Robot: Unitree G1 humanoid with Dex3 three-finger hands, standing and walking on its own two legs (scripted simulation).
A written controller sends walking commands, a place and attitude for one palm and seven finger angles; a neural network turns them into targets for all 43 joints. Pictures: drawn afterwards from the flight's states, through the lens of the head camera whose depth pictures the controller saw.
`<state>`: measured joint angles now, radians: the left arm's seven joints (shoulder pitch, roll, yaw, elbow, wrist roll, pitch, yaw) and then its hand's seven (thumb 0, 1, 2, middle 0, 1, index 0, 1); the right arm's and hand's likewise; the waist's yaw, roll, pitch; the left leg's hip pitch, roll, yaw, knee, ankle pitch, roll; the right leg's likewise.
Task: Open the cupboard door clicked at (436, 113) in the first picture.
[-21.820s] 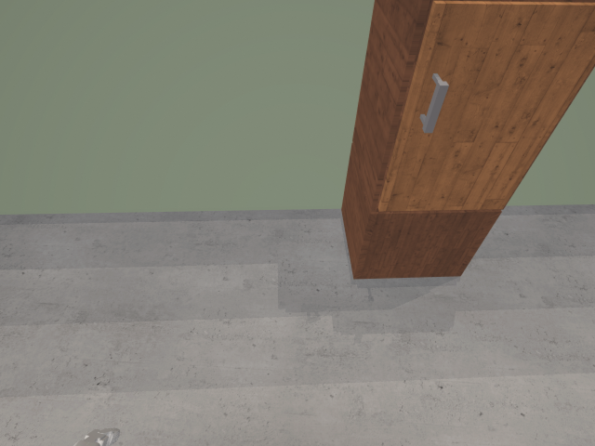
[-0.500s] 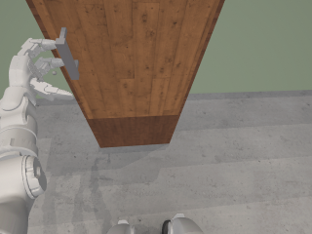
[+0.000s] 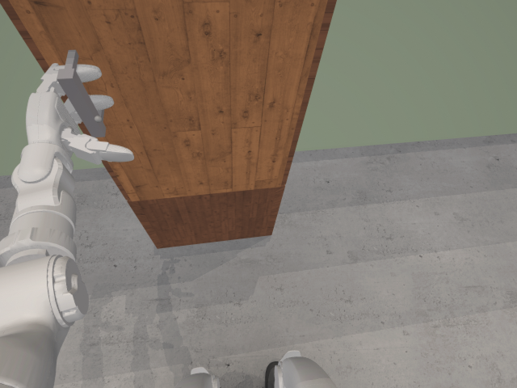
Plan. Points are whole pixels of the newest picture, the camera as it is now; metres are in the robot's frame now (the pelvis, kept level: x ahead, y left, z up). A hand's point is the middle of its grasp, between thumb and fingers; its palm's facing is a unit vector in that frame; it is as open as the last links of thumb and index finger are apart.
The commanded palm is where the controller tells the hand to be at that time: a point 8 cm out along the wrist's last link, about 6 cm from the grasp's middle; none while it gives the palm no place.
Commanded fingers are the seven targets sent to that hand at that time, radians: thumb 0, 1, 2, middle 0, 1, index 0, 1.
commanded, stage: slide the fingers in behind the handle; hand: left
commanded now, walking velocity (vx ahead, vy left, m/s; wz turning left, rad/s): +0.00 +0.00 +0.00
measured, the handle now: (86, 96) +0.55 +0.23 +0.09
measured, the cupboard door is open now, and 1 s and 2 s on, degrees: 0 0 22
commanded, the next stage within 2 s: close the thumb around the handle in 0.44 s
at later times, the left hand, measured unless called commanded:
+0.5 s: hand (97, 121) +0.49 +0.21 +0.10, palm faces +0.07 -1.00 -0.01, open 14.0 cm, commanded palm +0.46 +0.25 +0.09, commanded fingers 0.00 -0.50 0.30 -0.30 -1.20 -0.30 -1.20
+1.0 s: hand (99, 117) +0.50 +0.20 +0.10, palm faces +0.07 -1.00 -0.01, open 8.4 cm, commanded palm +0.47 +0.25 +0.09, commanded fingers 0.00 0.84 0.88 -0.40 -1.34 -0.40 -1.34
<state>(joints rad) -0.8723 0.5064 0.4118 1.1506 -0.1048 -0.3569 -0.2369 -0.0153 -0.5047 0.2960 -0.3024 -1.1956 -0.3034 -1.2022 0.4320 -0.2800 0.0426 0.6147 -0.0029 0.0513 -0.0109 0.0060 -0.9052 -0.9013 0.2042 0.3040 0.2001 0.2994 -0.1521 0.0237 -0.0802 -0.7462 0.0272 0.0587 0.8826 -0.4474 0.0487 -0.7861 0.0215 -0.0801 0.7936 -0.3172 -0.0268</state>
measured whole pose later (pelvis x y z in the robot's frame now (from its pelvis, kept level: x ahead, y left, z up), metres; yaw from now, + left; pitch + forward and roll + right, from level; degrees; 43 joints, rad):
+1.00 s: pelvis +0.00 +0.00 +0.00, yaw +0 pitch +18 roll -2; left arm -0.87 0.48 0.39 1.15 -0.12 -0.38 -0.22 -0.01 0.31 0.65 -0.36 -1.28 -0.35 -1.29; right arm 0.42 -0.28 0.04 0.62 -0.01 0.04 -0.01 0.01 -0.91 -0.90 0.20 0.30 0.20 0.30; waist -0.14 0.03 -0.09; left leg -0.74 0.02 0.06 0.88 -0.45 0.05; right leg -0.78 0.02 -0.08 0.79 -0.32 -0.02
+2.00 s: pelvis +0.01 +0.00 +0.02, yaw +1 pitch +11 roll -1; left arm -0.18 0.03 0.10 0.30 -0.12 -0.25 0.23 0.02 0.71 0.77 -0.34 -1.35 -0.36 -1.31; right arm 0.25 -0.23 0.00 0.56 -0.01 -0.02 0.04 0.01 -0.91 -0.90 0.20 0.30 0.20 0.30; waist -0.01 0.04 -0.09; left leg -0.52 0.00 0.07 0.76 -0.42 0.05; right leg -0.58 0.00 -0.06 0.72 -0.32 -0.02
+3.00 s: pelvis +0.00 -0.05 +0.02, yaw +4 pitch +4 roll +1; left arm 0.12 -0.09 -0.18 0.03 0.05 -0.12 0.55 0.00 -0.34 0.37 -0.30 -1.16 -0.31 -1.17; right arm 0.18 -0.20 0.01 0.58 -0.06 0.03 -0.04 0.01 -0.91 -0.90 0.20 0.30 0.20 0.30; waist 0.01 0.05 -0.06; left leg -0.42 0.01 -0.01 0.73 -0.38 -0.02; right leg -0.48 0.01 -0.14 0.73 -0.33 -0.09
